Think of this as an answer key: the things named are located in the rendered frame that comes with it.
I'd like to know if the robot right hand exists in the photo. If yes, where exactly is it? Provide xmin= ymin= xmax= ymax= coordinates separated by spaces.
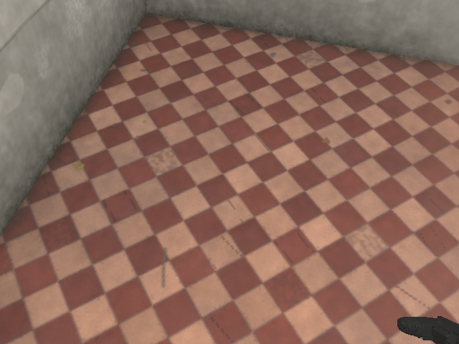
xmin=397 ymin=316 xmax=459 ymax=344

